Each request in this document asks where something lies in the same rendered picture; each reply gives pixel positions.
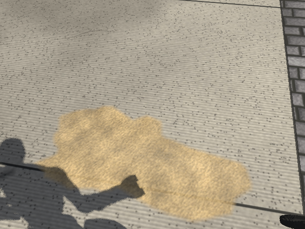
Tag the right robot hand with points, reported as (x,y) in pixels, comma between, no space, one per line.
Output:
(293,221)

